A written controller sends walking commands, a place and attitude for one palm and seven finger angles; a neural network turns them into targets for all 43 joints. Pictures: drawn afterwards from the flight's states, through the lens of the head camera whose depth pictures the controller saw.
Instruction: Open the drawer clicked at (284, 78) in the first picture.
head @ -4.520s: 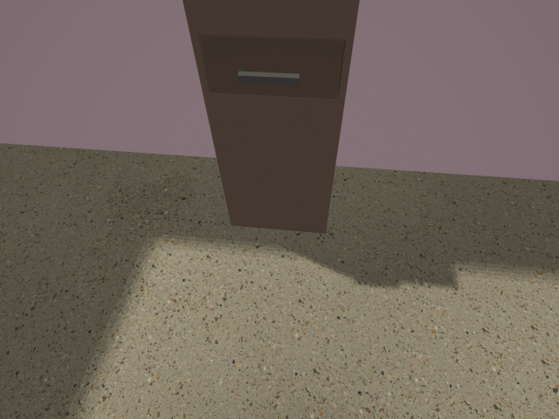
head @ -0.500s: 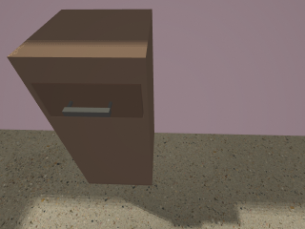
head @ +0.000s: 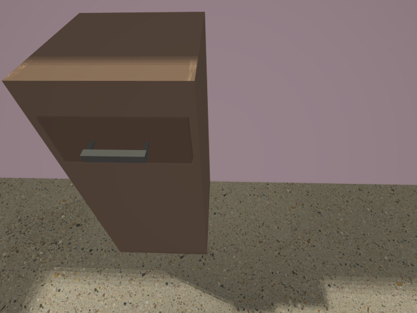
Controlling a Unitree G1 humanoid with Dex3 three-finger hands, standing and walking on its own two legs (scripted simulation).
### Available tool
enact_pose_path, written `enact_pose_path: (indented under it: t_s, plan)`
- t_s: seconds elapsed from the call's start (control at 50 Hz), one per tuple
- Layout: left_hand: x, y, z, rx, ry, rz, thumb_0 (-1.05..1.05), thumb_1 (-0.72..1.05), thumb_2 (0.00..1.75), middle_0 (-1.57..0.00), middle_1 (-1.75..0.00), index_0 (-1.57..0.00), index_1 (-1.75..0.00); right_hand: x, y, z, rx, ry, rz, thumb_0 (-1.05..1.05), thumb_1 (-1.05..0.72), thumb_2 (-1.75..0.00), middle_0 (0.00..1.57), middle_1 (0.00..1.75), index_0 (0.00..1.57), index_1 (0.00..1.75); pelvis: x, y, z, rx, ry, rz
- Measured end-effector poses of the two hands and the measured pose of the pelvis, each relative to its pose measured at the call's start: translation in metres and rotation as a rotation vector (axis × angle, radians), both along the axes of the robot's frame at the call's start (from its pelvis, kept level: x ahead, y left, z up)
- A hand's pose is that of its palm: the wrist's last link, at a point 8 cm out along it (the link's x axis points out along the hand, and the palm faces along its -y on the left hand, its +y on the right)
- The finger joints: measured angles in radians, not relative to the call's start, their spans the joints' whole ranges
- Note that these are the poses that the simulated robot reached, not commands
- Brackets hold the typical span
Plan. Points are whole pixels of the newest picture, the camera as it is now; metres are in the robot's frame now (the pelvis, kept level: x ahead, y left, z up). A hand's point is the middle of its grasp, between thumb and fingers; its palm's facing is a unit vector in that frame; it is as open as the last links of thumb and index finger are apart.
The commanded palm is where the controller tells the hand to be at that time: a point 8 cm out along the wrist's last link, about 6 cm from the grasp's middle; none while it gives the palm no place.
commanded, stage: look again from close up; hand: left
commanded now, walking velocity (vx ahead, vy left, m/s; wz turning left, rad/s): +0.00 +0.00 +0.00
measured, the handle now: (117, 150) +0.51 +0.28 +0.00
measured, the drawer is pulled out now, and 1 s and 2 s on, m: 0.00 0.00 0.00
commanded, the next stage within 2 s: shuffle to correct the standing spot in 0.22 s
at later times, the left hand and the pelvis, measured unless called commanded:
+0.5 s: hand out of the picture -0.01 +0.17 -0.17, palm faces +0.06 -0.98 -0.19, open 7.3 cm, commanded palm none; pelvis +0.01 +0.01 +0.00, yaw +0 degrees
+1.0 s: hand out of the picture +0.00 +0.24 -0.18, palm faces +0.02 -0.98 -0.20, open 7.3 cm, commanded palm none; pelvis -0.01 +0.06 -0.01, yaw -1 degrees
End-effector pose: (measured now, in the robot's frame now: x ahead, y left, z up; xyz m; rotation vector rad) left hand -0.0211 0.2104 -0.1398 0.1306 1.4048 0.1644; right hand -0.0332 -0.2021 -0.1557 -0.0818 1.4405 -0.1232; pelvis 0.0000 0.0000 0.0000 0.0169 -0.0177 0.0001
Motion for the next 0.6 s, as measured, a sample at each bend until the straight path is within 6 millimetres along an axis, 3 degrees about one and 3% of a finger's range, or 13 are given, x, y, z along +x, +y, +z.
enact_pose_path:
  t_s: [0.4, 0.5, 0.6]
  plan:
    - [0.001, -0.005, -0.002, -0.017, 0.017, 0.010, 0.00, 0.91, 0.90, -0.20, -0.30, -0.20, -0.30, 0.007, 0.001, 0.002, -0.004, 0.011, 0.002, 0.00, -0.91, -0.90, 0.20, 0.30, 0.20, 0.30, 0.007, 0.000, 0.000, -0.003, 0.010, 0.001]
    - [0.004, 0.004, -0.003, -0.001, 0.008, 0.027, 0.01, 0.91, 0.90, -0.20, -0.30, -0.21, -0.30, 0.011, 0.001, -0.001, -0.009, 0.013, 0.004, 0.00, -0.91, -0.90, 0.20, 0.30, 0.20, 0.30, 0.007, 0.006, -0.003, -0.003, 0.015, 0.004]
    - [0.008, 0.026, -0.005, 0.024, -0.022, 0.053, 0.00, 0.91, 0.90, -0.21, -0.30, -0.21, -0.30, 0.021, 0.002, -0.001, -0.037, 0.003, 0.018, 0.00, -0.91, -0.90, 0.20, 0.30, 0.20, 0.30, 0.003, 0.019, -0.006, -0.002, 0.017, 0.020]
